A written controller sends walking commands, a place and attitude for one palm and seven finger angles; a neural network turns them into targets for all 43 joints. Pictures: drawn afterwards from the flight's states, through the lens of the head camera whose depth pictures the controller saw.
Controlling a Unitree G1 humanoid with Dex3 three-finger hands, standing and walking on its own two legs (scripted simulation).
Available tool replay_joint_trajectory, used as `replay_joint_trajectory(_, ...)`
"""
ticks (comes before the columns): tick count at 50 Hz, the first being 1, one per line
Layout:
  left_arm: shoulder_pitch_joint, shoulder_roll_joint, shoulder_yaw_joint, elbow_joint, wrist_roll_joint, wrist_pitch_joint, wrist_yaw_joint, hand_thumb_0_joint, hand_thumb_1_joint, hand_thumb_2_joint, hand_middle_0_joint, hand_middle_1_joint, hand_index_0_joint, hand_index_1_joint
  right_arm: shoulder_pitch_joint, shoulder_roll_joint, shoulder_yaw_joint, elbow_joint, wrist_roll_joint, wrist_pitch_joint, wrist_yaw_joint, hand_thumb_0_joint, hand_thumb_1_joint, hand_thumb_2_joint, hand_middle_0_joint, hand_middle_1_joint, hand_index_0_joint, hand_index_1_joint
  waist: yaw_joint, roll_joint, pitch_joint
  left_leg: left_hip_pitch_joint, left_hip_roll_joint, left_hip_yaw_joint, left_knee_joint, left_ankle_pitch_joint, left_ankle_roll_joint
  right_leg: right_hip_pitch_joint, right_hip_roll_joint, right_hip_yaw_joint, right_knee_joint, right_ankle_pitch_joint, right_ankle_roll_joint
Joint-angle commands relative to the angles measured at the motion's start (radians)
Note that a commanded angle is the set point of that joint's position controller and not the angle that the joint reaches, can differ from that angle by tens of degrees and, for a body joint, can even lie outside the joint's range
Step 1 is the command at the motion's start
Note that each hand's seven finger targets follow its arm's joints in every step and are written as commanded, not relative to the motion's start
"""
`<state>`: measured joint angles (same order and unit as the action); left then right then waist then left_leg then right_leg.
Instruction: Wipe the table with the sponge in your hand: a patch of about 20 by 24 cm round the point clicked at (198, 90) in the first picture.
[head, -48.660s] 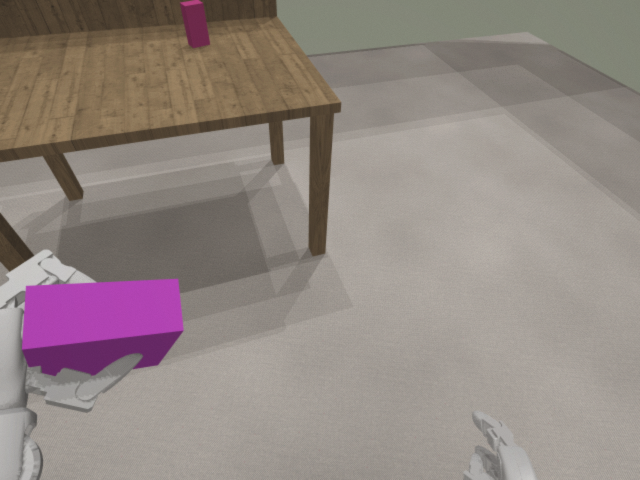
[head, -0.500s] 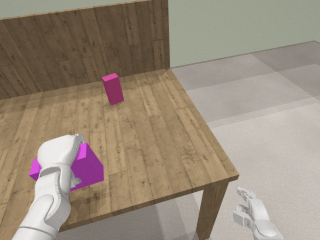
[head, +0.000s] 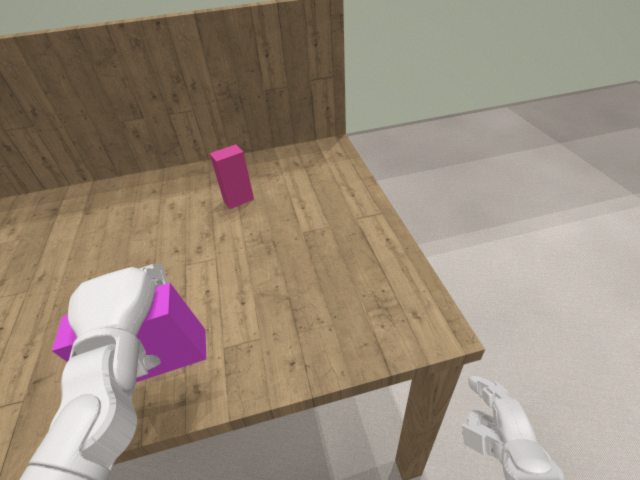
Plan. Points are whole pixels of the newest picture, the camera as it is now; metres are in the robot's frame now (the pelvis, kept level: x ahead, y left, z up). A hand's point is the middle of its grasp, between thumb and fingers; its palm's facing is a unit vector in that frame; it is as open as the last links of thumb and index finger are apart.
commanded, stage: bring the sponge back beside the body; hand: left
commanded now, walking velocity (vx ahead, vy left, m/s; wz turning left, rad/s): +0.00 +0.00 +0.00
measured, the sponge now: (144, 345) +0.24 +0.28 +0.05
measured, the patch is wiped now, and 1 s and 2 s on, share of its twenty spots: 1.00 1.00 1.00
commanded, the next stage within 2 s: step back with the hand held close in 1.32 s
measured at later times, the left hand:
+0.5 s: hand (117, 348) +0.21 +0.28 +0.10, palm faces +0.04 -0.13 -0.99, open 9.2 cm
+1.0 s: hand (84, 381) +0.16 +0.29 +0.11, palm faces +0.06 -0.12 -0.99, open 9.2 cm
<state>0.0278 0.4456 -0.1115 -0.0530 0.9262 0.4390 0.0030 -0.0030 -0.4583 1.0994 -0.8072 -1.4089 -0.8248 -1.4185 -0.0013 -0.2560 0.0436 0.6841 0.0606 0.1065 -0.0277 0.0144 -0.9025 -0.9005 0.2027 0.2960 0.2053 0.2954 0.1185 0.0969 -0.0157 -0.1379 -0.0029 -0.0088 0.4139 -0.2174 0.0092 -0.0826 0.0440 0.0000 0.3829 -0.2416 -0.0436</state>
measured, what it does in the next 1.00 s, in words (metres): stands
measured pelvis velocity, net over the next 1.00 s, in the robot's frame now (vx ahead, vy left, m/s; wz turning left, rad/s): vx -0.02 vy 0.00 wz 0.00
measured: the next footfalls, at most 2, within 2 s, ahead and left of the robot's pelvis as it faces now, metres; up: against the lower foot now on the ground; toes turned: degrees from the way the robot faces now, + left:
none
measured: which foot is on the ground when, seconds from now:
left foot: down 0.00-1.00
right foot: down 0.00-1.00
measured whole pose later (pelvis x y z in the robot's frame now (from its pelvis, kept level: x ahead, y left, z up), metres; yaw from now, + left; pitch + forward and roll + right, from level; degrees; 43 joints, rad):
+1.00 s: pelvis -0.02 +0.00 +0.00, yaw +0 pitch -6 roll -1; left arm 0.31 0.52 -0.01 -0.36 0.86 0.40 -0.05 0.00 -0.46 1.10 -0.81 -1.41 -0.82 -1.42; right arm -0.02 -0.26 0.05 0.66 0.05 0.07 -0.04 0.02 -0.90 -0.90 0.20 0.30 0.21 0.30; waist 0.14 0.11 0.00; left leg -0.14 0.00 -0.01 0.45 -0.21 0.01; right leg -0.08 0.05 0.00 0.41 -0.23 -0.04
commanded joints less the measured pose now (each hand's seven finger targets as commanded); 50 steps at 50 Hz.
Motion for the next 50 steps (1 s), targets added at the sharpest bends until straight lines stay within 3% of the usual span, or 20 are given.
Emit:
replay_joint_trajectory(1,-0.228,0.189,0.108,-0.243,0.018,-0.012,0.018,0.0,0.1,1.3,-1.2,-1.6,-1.2,-1.6,-0.257,-0.101,-0.036,-0.192,-0.003,-0.063,-0.007,0.0,-0.9,-0.9,0.2,0.3,0.2,0.3,0.003,-0.043,-0.196,0.087,-0.023,-0.066,-0.024,0.268,0.045,0.012,-0.01,0.071,-0.05,0.264,-0.043)
replay_joint_trajectory(5,-0.221,0.197,0.115,-0.263,0.022,-0.03,0.008,0.0,0.1,1.3,-1.2,-1.6,-1.2,-1.6,-0.253,-0.102,-0.034,-0.196,-0.007,-0.067,-0.013,0.0,-0.9,-0.9,0.2,0.3,0.2,0.3,0.001,-0.048,-0.179,0.083,-0.022,-0.065,-0.025,0.237,0.047,0.004,-0.008,0.071,-0.059,0.221,-0.042)
replay_joint_trajectory(7,-0.243,0.252,0.164,-0.308,0.029,-0.043,0.016,0.0,0.1,1.3,-1.2,-1.6,-1.2,-1.6,-0.264,-0.103,-0.032,-0.196,-0.009,-0.069,-0.014,0.0,-0.9,-0.9,0.2,0.3,0.2,0.3,0.009,-0.012,-0.182,0.09,-0.021,-0.076,-0.033,0.23,0.043,0.008,-0.004,0.101,-0.061,0.209,-0.05)
replay_joint_trajectory(10,-0.184,0.225,0.16,-0.276,0.021,-0.051,0.025,0.0,0.1,1.3,-1.2,-1.6,-1.2,-1.6,-0.251,-0.098,-0.035,-0.192,-0.012,-0.071,-0.016,0.0,-0.9,-0.9,0.2,0.3,0.2,0.3,0.011,-0.042,-0.168,0.083,-0.023,-0.065,-0.023,0.23,0.044,0.004,-0.008,0.088,-0.065,0.216,-0.045)
replay_joint_trajectory(12,-0.217,0.277,0.205,-0.301,0.022,-0.048,0.033,0.0,0.1,1.3,-1.2,-1.6,-1.2,-1.6,-0.267,-0.103,-0.031,-0.191,-0.011,-0.071,-0.016,0.0,-0.9,-0.9,0.2,0.3,0.2,0.3,0.016,-0.013,-0.173,0.086,-0.023,-0.075,-0.031,0.221,0.038,0.008,-0.005,0.122,-0.066,0.204,-0.052)
replay_joint_trajectory(13,-0.181,0.233,0.174,-0.294,0.014,-0.044,0.034,0.0,0.1,1.3,-1.2,-1.6,-1.2,-1.6,-0.258,-0.097,-0.036,-0.196,-0.011,-0.071,-0.016,0.0,-0.9,-0.9,0.2,0.3,0.2,0.3,0.016,-0.016,-0.174,0.078,-0.022,-0.063,-0.025,0.216,0.042,0.008,-0.006,0.092,-0.062,0.19,-0.047)
replay_joint_trajectory(17,-0.162,0.264,0.202,-0.32,0.003,-0.024,0.026,0.0,0.1,1.3,-1.2,-1.6,-1.2,-1.6,-0.28,-0.105,-0.031,-0.195,-0.011,-0.073,-0.014,0.0,-0.9,-0.9,0.2,0.3,0.2,0.3,0.02,-0.001,-0.168,0.081,-0.026,-0.071,-0.025,0.225,0.038,0.01,-0.009,0.125,-0.064,0.217,-0.051)
replay_joint_trajectory(18,-0.127,0.224,0.169,-0.317,-0.005,-0.021,0.02,0.0,0.1,1.3,-1.2,-1.6,-1.2,-1.6,-0.271,-0.1,-0.034,-0.202,-0.009,-0.073,-0.012,0.0,-0.9,-0.9,0.2,0.3,0.2,0.3,0.015,-0.02,-0.166,0.072,-0.026,-0.062,-0.015,0.225,0.042,0.011,-0.009,0.1,-0.058,0.219,-0.045)
replay_joint_trajectory(22,-0.114,0.269,0.2,-0.365,-0.009,-0.016,-0.001,0.0,0.1,1.3,-1.2,-1.6,-1.2,-1.6,-0.29,-0.105,-0.028,-0.205,-0.011,-0.073,-0.016,0.0,-0.9,-0.9,0.2,0.3,0.2,0.3,0.014,-0.028,-0.16,0.079,-0.027,-0.072,-0.015,0.218,0.043,0.002,-0.012,0.129,-0.061,0.222,-0.044)
replay_joint_trajectory(25,-0.073,0.244,0.18,-0.355,-0.01,-0.028,-0.012,0.0,0.1,1.3,-1.2,-1.6,-1.2,-1.6,-0.272,-0.101,-0.029,-0.205,-0.013,-0.074,-0.019,0.0,-0.9,-0.9,0.2,0.3,0.2,0.3,0.009,-0.054,-0.132,0.069,-0.025,-0.067,-0.007,0.2,0.047,-0.021,-0.015,0.106,-0.067,0.186,-0.037)
replay_joint_trajectory(27,-0.097,0.302,0.232,-0.408,-0.006,-0.043,-0.007,0.0,0.1,1.3,-1.2,-1.6,-1.2,-1.6,-0.284,-0.102,-0.027,-0.209,-0.015,-0.081,-0.022,0.0,-0.9,-0.9,0.2,0.3,0.2,0.3,0.017,-0.024,-0.147,0.078,-0.025,-0.079,-0.013,0.186,0.044,-0.015,-0.01,0.137,-0.069,0.161,-0.044)
replay_joint_trajectory(28,-0.071,0.268,0.204,-0.402,-0.008,-0.048,-0.005,0.0,0.1,1.3,-1.2,-1.6,-1.2,-1.6,-0.271,-0.097,-0.028,-0.212,-0.016,-0.082,-0.024,0.0,-0.9,-0.9,0.2,0.3,0.2,0.3,0.016,-0.024,-0.137,0.07,-0.026,-0.068,-0.005,0.183,0.047,-0.019,-0.011,0.111,-0.066,0.151,-0.041)
replay_joint_trajectory(35,0.025,0.266,0.234,-0.431,-0.027,-0.062,0.012,0.0,0.1,1.3,-1.2,-1.6,-1.2,-1.6,-0.266,-0.098,-0.034,-0.207,-0.021,-0.088,-0.02,0.0,-0.9,-0.9,0.2,0.3,0.2,0.3,0.023,-0.019,-0.121,0.069,-0.02,-0.072,-0.002,0.192,0.04,-0.023,-0.014,0.12,-0.067,0.168,-0.043)
replay_joint_trajectory(37,0.005,0.303,0.266,-0.469,-0.028,-0.054,0.015,0.0,0.1,1.3,-1.2,-1.6,-1.2,-1.6,-0.292,-0.1,-0.03,-0.21,-0.018,-0.089,-0.02,0.0,-0.9,-0.9,0.2,0.3,0.2,0.3,0.027,0.001,-0.127,0.071,-0.022,-0.084,-0.011,0.178,0.038,-0.021,-0.012,0.154,-0.07,0.149,-0.048)
replay_joint_trajectory(40,0.064,0.259,0.231,-0.456,-0.037,-0.044,0.006,0.0,0.1,1.3,-1.2,-1.6,-1.2,-1.6,-0.272,-0.098,-0.033,-0.211,-0.019,-0.087,-0.016,0.0,-0.9,-0.9,0.2,0.3,0.2,0.3,0.025,-0.027,-0.113,0.057,-0.018,-0.077,-0.008,0.184,0.04,-0.025,-0.013,0.113,-0.064,0.15,-0.041)
replay_joint_trajectory(42,0.048,0.296,0.26,-0.498,-0.039,-0.041,0.001,0.0,0.1,1.3,-1.2,-1.6,-1.2,-1.6,-0.3,-0.1,-0.029,-0.216,-0.016,-0.09,-0.019,0.0,-0.9,-0.9,0.2,0.3,0.2,0.3,0.024,-0.001,-0.113,0.061,-0.018,-0.087,-0.018,0.164,0.039,-0.025,-0.011,0.147,-0.066,0.129,-0.044)
replay_joint_trajectory(43,0.082,0.254,0.224,-0.489,-0.042,-0.039,-0.003,0.0,0.1,1.3,-1.2,-1.6,-1.2,-1.6,-0.286,-0.094,-0.031,-0.221,-0.016,-0.09,-0.018,0.0,-0.9,-0.9,0.2,0.3,0.2,0.3,0.024,-0.01,-0.106,0.051,-0.018,-0.077,-0.009,0.156,0.043,-0.032,-0.012,0.118,-0.064,0.107,-0.04)
replay_joint_trajectory(47,0.078,0.317,0.277,-0.541,-0.032,-0.05,-0.007,0.0,0.1,1.3,-1.2,-1.6,-1.2,-1.6,-0.299,-0.097,-0.028,-0.219,-0.018,-0.094,-0.02,0.0,-0.9,-0.9,0.2,0.3,0.2,0.3,0.026,-0.006,-0.098,0.054,-0.014,-0.093,-0.022,0.127,0.041,-0.041,-0.007,0.149,-0.072,0.067,-0.043)
replay_joint_trajectory(48,0.094,0.275,0.24,-0.533,-0.031,-0.053,-0.009,0.0,0.1,1.3,-1.2,-1.6,-1.2,-1.6,-0.282,-0.09,-0.027,-0.227,-0.02,-0.095,-0.021,0.0,-0.9,-0.9,0.2,0.3,0.2,0.3,0.025,-0.027,-0.099,0.046,-0.014,-0.082,-0.015,0.123,0.045,-0.041,-0.01,0.113,-0.068,0.055,-0.039)
replay_joint_trajectory(50,0.102,0.28,0.247,-0.501,-0.029,-0.061,-0.007,0.0,0.1,1.3,-1.2,-1.6,-1.2,-1.6,-0.271,-0.093,-0.028,-0.215,-0.024,-0.096,-0.023,0.0,-0.9,-0.9,0.2,0.3,0.2,0.3,0.023,-0.027,-0.074,0.047,-0.013,-0.083,-0.019,0.122,0.042,-0.055,-0.01,0.112,-0.08,0.055,-0.038)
